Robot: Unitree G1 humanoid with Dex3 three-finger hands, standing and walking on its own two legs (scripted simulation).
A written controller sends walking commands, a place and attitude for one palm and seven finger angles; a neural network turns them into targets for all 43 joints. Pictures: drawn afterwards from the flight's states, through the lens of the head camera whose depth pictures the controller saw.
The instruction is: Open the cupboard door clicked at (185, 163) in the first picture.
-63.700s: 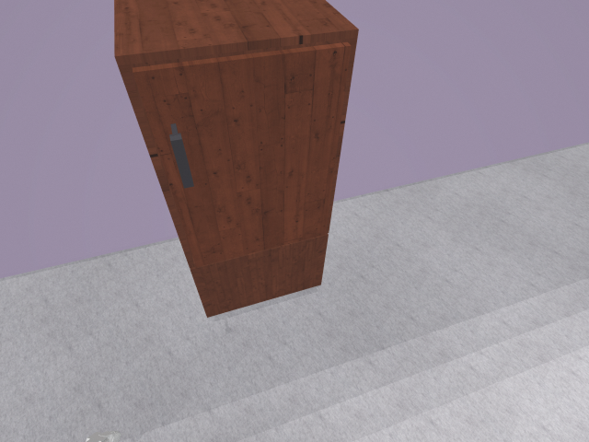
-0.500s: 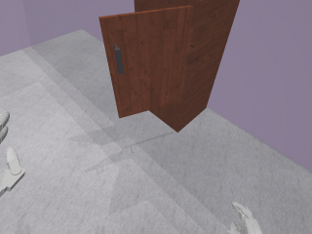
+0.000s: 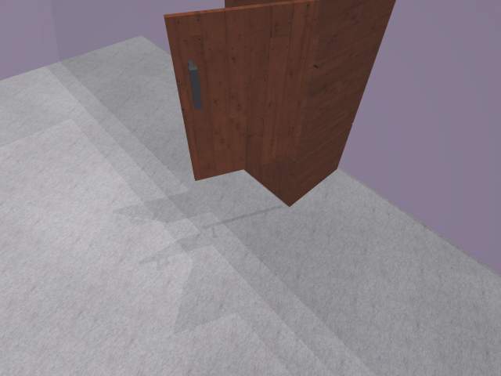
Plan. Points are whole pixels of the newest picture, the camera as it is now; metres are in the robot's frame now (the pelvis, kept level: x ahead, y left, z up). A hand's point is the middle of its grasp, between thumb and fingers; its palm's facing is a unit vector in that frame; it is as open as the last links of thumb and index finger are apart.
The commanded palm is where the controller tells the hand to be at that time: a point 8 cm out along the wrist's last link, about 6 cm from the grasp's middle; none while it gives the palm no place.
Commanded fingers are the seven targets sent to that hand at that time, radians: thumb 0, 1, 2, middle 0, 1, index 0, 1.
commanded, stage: let the arm hang, fingers relaxed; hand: left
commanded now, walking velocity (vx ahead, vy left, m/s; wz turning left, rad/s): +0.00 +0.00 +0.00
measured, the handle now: (194, 84) +0.82 +0.20 +0.01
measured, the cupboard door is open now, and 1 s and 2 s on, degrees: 67 67 67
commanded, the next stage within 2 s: stand and wait in 0.60 s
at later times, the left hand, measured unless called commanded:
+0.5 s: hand out of the picture +0.06 +0.19 -0.16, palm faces -0.01 -0.97 -0.23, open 7.3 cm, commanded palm none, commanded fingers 0.00 0.90 0.90 -0.20 -0.30 -0.20 -0.30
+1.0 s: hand out of the picture +0.06 +0.20 -0.16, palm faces +0.00 -0.96 -0.28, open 7.3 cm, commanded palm none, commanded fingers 0.00 0.90 0.90 -0.20 -0.30 -0.20 -0.30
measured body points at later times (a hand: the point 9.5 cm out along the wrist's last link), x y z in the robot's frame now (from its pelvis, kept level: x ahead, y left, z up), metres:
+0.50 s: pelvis +0.02 +0.00 +0.01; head +0.02 -0.01 +0.45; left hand +0.06 +0.24 -0.14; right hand +0.02 -0.24 -0.16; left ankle +0.03 +0.13 -0.74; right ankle +0.03 -0.10 -0.74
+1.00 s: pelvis +0.03 -0.01 +0.01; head +0.05 -0.02 +0.46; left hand +0.07 +0.25 -0.14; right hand +0.06 -0.26 -0.15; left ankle +0.03 +0.13 -0.74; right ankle +0.03 -0.10 -0.74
